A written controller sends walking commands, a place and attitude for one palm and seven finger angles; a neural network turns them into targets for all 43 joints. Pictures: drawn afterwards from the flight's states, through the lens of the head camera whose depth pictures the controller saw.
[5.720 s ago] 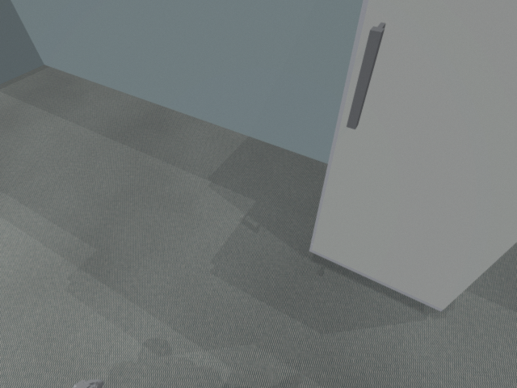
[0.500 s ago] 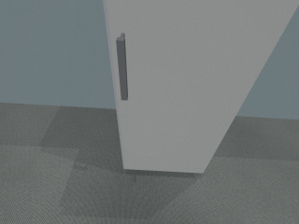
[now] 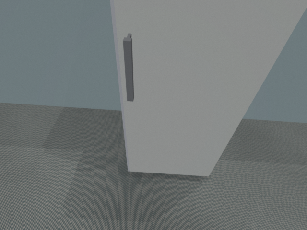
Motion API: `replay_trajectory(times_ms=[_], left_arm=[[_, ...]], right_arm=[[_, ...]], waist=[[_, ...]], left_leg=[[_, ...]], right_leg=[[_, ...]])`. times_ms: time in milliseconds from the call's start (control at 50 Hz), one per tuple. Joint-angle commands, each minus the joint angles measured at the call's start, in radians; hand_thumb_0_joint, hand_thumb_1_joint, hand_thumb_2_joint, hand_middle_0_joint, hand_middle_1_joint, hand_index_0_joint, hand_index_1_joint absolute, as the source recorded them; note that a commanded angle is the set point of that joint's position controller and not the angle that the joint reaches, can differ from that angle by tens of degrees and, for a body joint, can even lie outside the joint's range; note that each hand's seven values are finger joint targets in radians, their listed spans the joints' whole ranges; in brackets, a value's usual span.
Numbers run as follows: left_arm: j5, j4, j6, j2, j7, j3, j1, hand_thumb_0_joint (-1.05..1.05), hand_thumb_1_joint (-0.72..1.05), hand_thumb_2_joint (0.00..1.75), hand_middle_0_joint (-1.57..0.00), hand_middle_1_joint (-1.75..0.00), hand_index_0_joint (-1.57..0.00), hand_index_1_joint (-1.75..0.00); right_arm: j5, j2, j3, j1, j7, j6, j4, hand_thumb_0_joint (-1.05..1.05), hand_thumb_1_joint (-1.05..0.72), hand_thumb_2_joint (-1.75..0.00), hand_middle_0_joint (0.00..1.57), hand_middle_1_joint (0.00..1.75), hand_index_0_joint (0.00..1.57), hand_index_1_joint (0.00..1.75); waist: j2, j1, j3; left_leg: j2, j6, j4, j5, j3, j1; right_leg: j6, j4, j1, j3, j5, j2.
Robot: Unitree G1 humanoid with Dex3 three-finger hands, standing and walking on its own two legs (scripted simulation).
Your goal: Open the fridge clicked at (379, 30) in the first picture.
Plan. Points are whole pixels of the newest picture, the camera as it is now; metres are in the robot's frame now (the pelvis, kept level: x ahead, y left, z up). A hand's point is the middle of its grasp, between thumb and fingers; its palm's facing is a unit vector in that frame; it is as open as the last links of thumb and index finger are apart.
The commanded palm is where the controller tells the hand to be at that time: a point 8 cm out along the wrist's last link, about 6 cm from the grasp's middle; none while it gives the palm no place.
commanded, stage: look again from close up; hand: left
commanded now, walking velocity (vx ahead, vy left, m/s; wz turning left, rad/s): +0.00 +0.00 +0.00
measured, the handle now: (130, 69) +0.58 +0.13 +0.12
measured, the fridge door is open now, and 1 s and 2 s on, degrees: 0 0 0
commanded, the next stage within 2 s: none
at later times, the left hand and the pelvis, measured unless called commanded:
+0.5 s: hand out of the picture -0.02 +0.15 -0.18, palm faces +0.04 -0.99 -0.15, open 7.4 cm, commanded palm none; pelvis +0.00 -0.01 +0.00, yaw +0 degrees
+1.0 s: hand out of the picture -0.02 +0.15 -0.18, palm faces +0.04 -0.99 -0.16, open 7.4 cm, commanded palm none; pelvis +0.01 -0.01 +0.00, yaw -1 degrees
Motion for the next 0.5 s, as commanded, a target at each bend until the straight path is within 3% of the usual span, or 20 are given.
replay_trajectory(times_ms=[0,120,400,480], left_arm=[[-0.002,-0.033,-0.022,0.099,0.012,0.019,0.054,0.00,0.90,0.90,-0.20,-0.30,-0.20,-0.30],[-0.003,-0.010,-0.021,0.079,0.013,0.015,0.069,0.00,0.90,0.90,-0.20,-0.30,-0.20,-0.30],[-0.004,0.003,-0.025,0.038,0.019,0.017,0.086,0.00,0.90,0.90,-0.20,-0.30,-0.20,-0.30],[-0.004,0.004,-0.024,0.030,0.020,0.018,0.090,0.00,0.90,0.90,-0.20,-0.30,-0.20,-0.30]], right_arm=[[0.003,-0.120,-0.020,0.003,-0.008,-0.020,-0.044,0.00,-0.90,-0.90,0.20,0.30,0.20,0.30],[0.003,-0.098,-0.018,0.021,-0.009,-0.016,-0.019,0.00,-0.90,-0.90,0.20,0.30,0.20,0.30],[0.004,-0.051,-0.016,0.055,-0.014,-0.017,0.009,0.00,-0.90,-0.90,0.20,0.30,0.20,0.30],[0.004,-0.046,-0.017,0.060,-0.015,-0.017,0.012,0.00,-0.90,-0.90,0.20,0.30,0.20,0.30]], waist=[[0.020,-0.005,0.070],[0.021,-0.004,0.093],[-0.003,-0.005,0.097],[0.015,-0.005,0.095]], left_leg=[[0.085,0.003,-0.150,-0.169,-0.122,-0.014],[0.082,-0.004,-0.158,-0.198,-0.115,-0.025],[0.077,-0.008,-0.126,-0.121,-0.087,-0.007],[0.081,-0.006,-0.135,-0.130,-0.096,-0.005]], right_leg=[[-0.065,-0.121,-0.065,0.072,-0.059,-0.052],[-0.063,-0.132,-0.079,0.071,-0.093,-0.051],[-0.066,-0.135,-0.085,0.074,-0.068,-0.051],[-0.065,-0.129,-0.085,0.072,-0.066,-0.045]])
